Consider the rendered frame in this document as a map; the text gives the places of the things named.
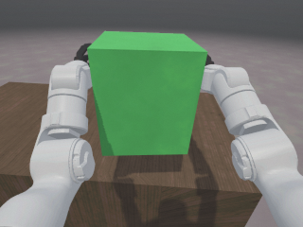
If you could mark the left robot upper arm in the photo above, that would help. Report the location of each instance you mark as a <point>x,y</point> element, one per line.
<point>58,168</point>

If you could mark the right robot upper arm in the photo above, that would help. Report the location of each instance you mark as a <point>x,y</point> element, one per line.
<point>267,159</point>

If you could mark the robot right forearm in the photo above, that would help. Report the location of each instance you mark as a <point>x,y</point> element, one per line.
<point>243,111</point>

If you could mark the robot left forearm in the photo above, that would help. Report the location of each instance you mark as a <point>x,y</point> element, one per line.
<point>65,116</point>

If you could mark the robot left hand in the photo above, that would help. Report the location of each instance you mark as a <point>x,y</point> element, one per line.
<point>80,54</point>

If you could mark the pedestal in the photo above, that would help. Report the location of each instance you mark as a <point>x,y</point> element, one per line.
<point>198,189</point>

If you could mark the robot right hand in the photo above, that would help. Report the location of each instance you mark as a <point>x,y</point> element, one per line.
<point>208,60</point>

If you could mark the carton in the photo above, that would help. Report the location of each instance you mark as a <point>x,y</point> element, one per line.
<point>146,88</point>

